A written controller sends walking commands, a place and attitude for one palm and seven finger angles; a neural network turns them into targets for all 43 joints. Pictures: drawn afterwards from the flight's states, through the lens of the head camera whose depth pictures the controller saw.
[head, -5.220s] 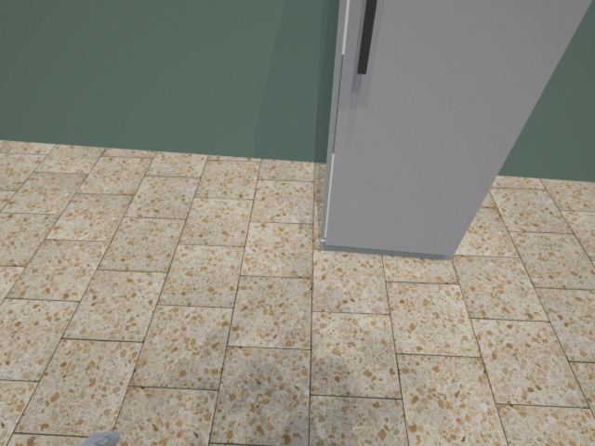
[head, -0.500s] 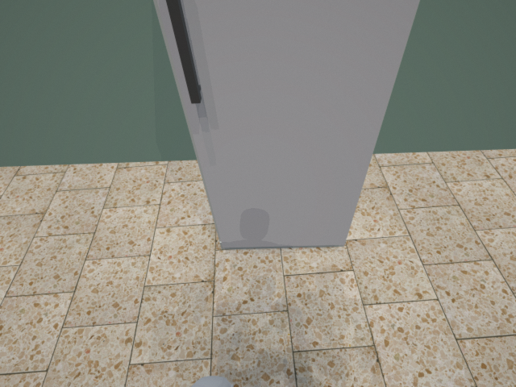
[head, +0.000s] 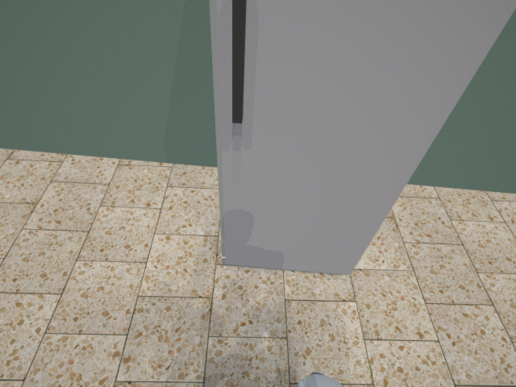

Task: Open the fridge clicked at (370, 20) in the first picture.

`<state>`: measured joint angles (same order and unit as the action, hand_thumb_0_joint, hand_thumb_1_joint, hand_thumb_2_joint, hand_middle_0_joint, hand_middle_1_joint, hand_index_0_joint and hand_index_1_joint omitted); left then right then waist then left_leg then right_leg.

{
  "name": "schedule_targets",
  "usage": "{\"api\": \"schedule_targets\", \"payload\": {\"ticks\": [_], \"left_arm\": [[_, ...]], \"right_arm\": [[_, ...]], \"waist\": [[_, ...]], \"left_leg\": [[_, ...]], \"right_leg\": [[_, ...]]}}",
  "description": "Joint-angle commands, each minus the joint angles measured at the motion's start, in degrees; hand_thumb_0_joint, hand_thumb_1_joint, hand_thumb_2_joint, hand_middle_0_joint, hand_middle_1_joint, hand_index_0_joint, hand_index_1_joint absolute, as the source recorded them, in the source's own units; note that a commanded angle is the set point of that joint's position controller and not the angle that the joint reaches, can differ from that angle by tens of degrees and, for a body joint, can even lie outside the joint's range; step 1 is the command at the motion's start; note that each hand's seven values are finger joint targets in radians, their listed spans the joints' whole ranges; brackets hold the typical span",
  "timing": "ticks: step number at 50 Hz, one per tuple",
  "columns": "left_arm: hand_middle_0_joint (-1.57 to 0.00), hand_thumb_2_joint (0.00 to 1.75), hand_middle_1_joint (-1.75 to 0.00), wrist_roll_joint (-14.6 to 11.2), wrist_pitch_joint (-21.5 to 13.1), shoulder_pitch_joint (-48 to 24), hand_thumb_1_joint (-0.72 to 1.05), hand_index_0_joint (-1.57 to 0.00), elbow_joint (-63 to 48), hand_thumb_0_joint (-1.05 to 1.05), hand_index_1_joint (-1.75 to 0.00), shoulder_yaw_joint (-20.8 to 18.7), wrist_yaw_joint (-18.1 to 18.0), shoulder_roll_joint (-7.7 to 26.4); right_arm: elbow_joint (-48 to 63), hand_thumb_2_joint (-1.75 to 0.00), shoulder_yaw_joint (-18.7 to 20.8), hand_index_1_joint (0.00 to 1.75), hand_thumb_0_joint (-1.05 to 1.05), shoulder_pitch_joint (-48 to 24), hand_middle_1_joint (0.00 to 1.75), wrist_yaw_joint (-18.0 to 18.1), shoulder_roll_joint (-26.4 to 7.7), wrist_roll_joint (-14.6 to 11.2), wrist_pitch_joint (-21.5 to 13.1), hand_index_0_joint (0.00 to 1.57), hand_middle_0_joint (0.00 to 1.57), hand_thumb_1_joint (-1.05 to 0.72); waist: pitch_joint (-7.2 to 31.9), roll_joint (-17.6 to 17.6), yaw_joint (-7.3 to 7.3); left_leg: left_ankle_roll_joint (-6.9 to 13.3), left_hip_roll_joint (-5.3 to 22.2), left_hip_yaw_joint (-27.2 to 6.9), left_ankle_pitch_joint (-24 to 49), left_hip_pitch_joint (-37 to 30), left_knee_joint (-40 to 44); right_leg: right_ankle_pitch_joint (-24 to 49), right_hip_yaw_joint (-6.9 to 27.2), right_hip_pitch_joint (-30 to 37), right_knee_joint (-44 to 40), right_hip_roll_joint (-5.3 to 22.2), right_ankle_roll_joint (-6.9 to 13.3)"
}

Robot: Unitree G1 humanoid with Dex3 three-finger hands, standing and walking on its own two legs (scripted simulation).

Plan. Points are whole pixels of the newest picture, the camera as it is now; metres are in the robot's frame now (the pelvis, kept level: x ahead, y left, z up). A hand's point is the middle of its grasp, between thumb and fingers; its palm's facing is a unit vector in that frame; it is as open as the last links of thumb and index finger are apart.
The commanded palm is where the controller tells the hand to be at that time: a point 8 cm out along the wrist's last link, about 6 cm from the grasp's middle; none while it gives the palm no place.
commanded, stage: take the last steps up to it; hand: left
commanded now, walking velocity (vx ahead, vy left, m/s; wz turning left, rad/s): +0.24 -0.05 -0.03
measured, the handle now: (239, 46) +0.64 +0.09 +0.22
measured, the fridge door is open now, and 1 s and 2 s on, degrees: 0 0 0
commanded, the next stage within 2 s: come to a stop and stand still in 0.22 s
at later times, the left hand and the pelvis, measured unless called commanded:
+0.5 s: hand (175, 360) +0.20 +0.16 -0.19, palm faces +0.05 -0.98 -0.17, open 7.3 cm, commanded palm none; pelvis +0.16 -0.01 -0.02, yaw +0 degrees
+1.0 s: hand (186, 382) +0.16 +0.13 -0.17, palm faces +0.02 -0.97 -0.25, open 7.4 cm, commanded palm none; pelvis +0.13 -0.05 -0.01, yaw -1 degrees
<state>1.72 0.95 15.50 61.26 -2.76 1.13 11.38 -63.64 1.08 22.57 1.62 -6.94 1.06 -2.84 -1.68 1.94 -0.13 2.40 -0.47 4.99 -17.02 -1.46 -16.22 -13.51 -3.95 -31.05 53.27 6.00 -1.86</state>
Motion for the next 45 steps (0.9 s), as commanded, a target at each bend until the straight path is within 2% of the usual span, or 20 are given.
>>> {"api": "schedule_targets", "payload": {"ticks": [1,4,6,7,8,9,10,12,16,19,22,24,26,31,36,39,40,41,42,45], "left_arm": [[-0.2,0.9,-0.3,-0.66,-1.73,-8.54,0.9,-0.2,-5.83,0.0,-0.3,-0.28,0.19,1.19],[-0.2,0.9,-0.3,-0.71,-2.25,-9.5,0.9,-0.2,-6.19,0.0,-0.3,-0.46,0.11,1.07],[-0.2,0.9,-0.3,-0.53,-2.93,-2.25,0.9,-0.2,-3.73,0.0,-0.3,-0.91,-0.12,1.77],[-0.2,0.9,-0.3,-0.34,-3.54,5.26,0.9,-0.2,-1.32,0.0,-0.3,-1.49,-0.38,3.55],[-0.2,0.9,-0.3,0.04,-4.39,12.54,0.9,-0.2,0.87,0.0,-0.3,-2.54,-1.04,7.83],[-0.2,0.9,-0.3,-0.42,-4.63,16.59,0.9,-0.2,1.4,0.0,-0.3,-3.48,-1.65,12.47],[-0.2,0.9,-0.3,-1.21,-4.29,13.92,0.9,-0.2,0.88,0.0,-0.3,-3.54,-1.83,12.87],[-0.2,0.9,-0.3,-0.97,-3.86,3.92,0.9,-0.2,-1.86,0.0,-0.3,-2.37,-2.38,7.75],[-0.2,0.9,-0.3,-0.18,-4.2,-2.68,0.9,-0.2,-3.47,0.0,-0.3,-0.73,-2.96,3.08],[-0.2,0.9,-0.3,-0.34,-3.35,-3.53,0.9,-0.2,-3.62,0.0,-0.3,-0.36,-2.97,3.16],[-0.2,0.9,-0.3,-1.41,-2.22,-2.22,0.9,-0.2,-2.7,0.0,-0.3,0.41,-2.87,2.69],[-0.2,0.9,-0.3,-1.23,-0.96,0.02,0.9,-0.2,-3.15,0.0,-0.3,0.4,-3.06,2.11],[-0.2,0.9,-0.3,-1.34,0.14,1.46,0.9,-0.2,-2.65,0.0,-0.3,0.27,-3.19,2.61],[-0.2,0.9,-0.3,-0.96,0.76,0.39,0.9,-0.2,-4.44,0.0,-0.3,-0.92,-3.09,3.16],[-0.2,0.9,-0.3,-0.95,0.88,1.32,0.9,-0.2,-5.93,0.0,-0.3,-1.34,-2.9,2.3],[-0.2,0.9,-0.3,-0.49,0.09,6.53,0.9,-0.2,-4.47,0.0,-0.3,-1.16,-2.93,2.34],[-0.2,0.9,-0.3,-0.07,-0.43,6.8,0.9,-0.2,-4.39,0.0,-0.3,-1.11,-3.16,4.4],[-0.2,0.9,-0.3,0.34,-1.1,4.21,0.9,-0.2,-4.91,0.0,-0.3,-1.25,-3.4,8.28],[-0.2,0.9,-0.3,0.09,-1.07,3.04,0.9,-0.2,-5.98,0.0,-0.3,-1.17,-3.13,10.07],[-0.2,0.9,-0.3,0.13,-1.16,-2.48,0.9,-0.2,-5.93,0.0,-0.3,-0.97,-3.26,8.41]], "right_arm": [[0.32,-0.9,2.18,0.3,0.0,4.4,0.3,0.57,-9.03,0.35,-1.09,0.2,0.2,-0.9],[-0.64,-0.9,2.41,0.3,0.0,4.88,0.3,0.63,-9.25,0.77,-0.77,0.2,0.2,-0.9],[-1.04,-0.9,2.45,0.3,0.0,4.37,0.3,0.69,-9.67,0.42,-0.56,0.2,0.2,-0.9],[-1.05,-0.9,2.48,0.3,0.0,3.87,0.3,0.51,-9.48,-0.04,-0.69,0.2,0.2,-0.9],[-0.47,-0.9,2.23,0.3,0.0,5.06,0.3,-0.02,-7.31,-0.64,-0.94,0.2,0.2,-0.9],[1.02,-0.9,1.78,0.3,0.0,7.35,0.3,0.0,-4.46,-1.21,-1.06,0.2,0.2,-0.9],[1.51,-0.9,2.06,0.3,0.0,4.51,0.3,0.11,-6.01,-1.33,-0.49,0.2,0.2,-0.9],[3.35,-0.9,2.26,0.3,0.0,-1.83,0.3,-0.48,-4.92,-0.35,0.11,0.2,0.2,-0.9],[2.63,-0.9,1.46,0.3,0.0,2.12,0.3,-0.96,-1.27,0.21,2.13,0.2,0.2,-0.9],[2.61,-0.9,0.31,0.3,0.0,2.04,0.3,-0.69,0.26,-0.03,1.99,0.2,0.2,-0.9],[1.62,-0.9,0.41,0.3,0.0,1.19,0.3,-0.4,-3.38,-0.37,1.4,0.2,0.2,-0.9],[3.8,-0.9,1.37,0.3,0.0,-2.89,0.3,-0.01,-8.75,-0.3,1.27,0.2,0.2,-0.9],[4.61,-0.9,1.84,0.3,0.0,-7.32,0.3,0.9,-10.18,-0.31,1.6,0.2,0.2,-0.9],[6.17,-0.9,4.21,0.3,0.0,-8.62,0.3,1.51,-13.92,0.35,3.19,0.2,0.2,-0.9],[8.22,-0.9,5.12,0.3,0.0,-12.85,0.3,0.96,-13.95,0.47,3.87,0.2,0.2,-0.9],[8.85,-0.9,4.98,0.3,0.0,-15.16,0.3,0.09,-12.36,0.04,4.18,0.2,0.2,-0.9],[9.01,-0.9,4.6,0.3,0.0,-14.61,0.3,-0.35,-10.05,-0.44,4.15,0.2,0.2,-0.9],[9.9,-0.9,3.73,0.3,0.0,-13.83,0.3,-0.85,-5.93,-0.83,4.27,0.2,0.2,-0.9],[10.57,-0.9,3.45,0.3,0.0,-15.55,0.3,-1.16,-5.96,-0.73,4.91,0.2,0.2,-0.9],[8.48,-0.9,3.42,0.3,0.0,-14.11,0.3,-1.35,-7.1,-0.22,5.76,0.2,0.2,-0.9]], "waist": [[-8.03,-8.53,2.16],[-7.61,-8.6,2.2],[-3.64,-6.88,-1.19],[0.4,-5.31,-4.62],[6.61,2.52,-6.99],[11.97,13.08,-6.1],[11.56,8.94,-6.34],[0.46,2.65,-3.66],[-0.58,3.64,2.29],[1.2,3.21,2.07],[2.52,0.34,1.77],[-0.34,-6.76,-0.03],[-1.39,-15.24,-0.68],[5.15,-11.1,1.37],[7.87,-11.84,0.63],[7.52,-8.88,-1.85],[6.44,-2.04,-2.09],[3.39,10.42,-0.41],[2.25,9.52,-1.73],[-2.29,10.5,-0.25]], "left_leg": [[7.08,16.29,-7.09,24.13,2.03,4.52],[6.41,16.33,-7.18,29.23,2.72,0.74],[4.69,14.45,-4.54,38.29,4.46,-8.39],[2.94,12.16,-2.74,37.19,7.77,-17.3],[0.62,8.0,0.02,24.6,18.61,-31.69],[-1.47,0.12,1.29,-14.43,29.72,-50.79],[-0.44,2.45,-5.05,-16.71,30.03,-57.06],[-0.51,6.64,-6.04,-9.33,33.75,-58.73],[-2.9,8.2,-3.0,-7.44,23.09,-40.71],[-4.22,5.27,-0.47,-1.29,17.41,-24.77],[-4.47,6.31,-1.95,18.76,7.45,-9.11],[0.19,14.89,-9.3,32.2,13.37,-5.72],[4.72,18.52,-12.63,42.72,14.23,-2.34],[9.4,21.64,-11.33,58.09,0.67,-7.76],[7.36,19.73,-7.97,47.28,3.51,-8.22],[3.56,15.51,-5.45,27.88,10.96,-11.21],[0.49,11.15,-3.53,14.62,15.49,-15.09],[-3.19,4.15,0.64,-3.73,22.98,-19.8],[-3.57,2.4,-2.15,-13.05,21.22,-25.67],[-2.88,3.22,-5.67,-9.36,22.13,-34.9]], "right_leg": [[0.98,-0.44,-4.03,-8.77,0.45,1.11],[-0.94,-2.2,2.4,-15.25,-1.84,2.74],[2.18,-4.87,14.6,-20.73,-5.1,3.9],[6.15,-3.93,25.0,-24.23,-4.89,4.47],[11.19,6.88,39.07,-25.08,4.57,7.97],[23.85,27.8,46.12,-31.22,20.04,14.9],[13.94,28.08,39.18,-35.33,20.49,17.25],[0.14,21.98,24.48,-39.4,17.24,15.79],[8.49,6.32,10.49,-40.01,11.46,11.82],[16.45,2.69,12.53,-35.24,7.55,10.63],[13.17,0.34,12.31,-28.09,3.09,5.3],[1.96,-0.94,15.04,-24.87,-1.09,1.38],[-7.19,-1.42,15.64,-15.8,-2.11,0.18],[-17.95,2.55,5.41,-1.88,-3.34,0.54],[-13.64,2.25,10.04,-8.12,-3.56,0.73],[0.92,-0.12,20.18,-24.93,-3.62,0.68],[7.43,3.52,22.92,-32.46,-0.47,0.87],[13.5,16.32,22.34,-35.87,10.33,4.86],[11.45,18.23,15.49,-38.43,15.47,9.79],[-1.97,18.13,9.75,-40.56,12.3,11.1]]}}
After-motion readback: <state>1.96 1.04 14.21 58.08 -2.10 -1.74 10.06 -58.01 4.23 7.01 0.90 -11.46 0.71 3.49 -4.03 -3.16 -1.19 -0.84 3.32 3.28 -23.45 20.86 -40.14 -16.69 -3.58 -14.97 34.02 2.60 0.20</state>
